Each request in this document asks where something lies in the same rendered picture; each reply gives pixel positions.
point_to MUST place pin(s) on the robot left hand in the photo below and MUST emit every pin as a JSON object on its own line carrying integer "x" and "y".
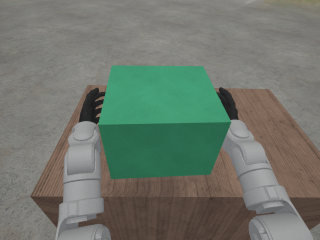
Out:
{"x": 89, "y": 111}

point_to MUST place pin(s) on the robot right hand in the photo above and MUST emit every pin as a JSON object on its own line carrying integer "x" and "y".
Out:
{"x": 228, "y": 103}

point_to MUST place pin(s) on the carton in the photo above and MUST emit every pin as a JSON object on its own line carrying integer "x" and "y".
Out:
{"x": 161, "y": 121}

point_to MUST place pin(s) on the robot left upper arm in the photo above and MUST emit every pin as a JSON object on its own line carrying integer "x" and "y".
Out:
{"x": 89, "y": 232}

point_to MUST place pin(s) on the left robot forearm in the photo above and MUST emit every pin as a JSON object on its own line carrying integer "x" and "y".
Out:
{"x": 82, "y": 199}

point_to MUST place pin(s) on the pedestal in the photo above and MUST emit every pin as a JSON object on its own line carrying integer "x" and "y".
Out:
{"x": 196, "y": 207}

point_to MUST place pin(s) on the right robot forearm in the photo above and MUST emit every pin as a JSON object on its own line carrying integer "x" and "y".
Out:
{"x": 262, "y": 192}

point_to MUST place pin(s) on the robot right upper arm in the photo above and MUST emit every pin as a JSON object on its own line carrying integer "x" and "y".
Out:
{"x": 278, "y": 226}

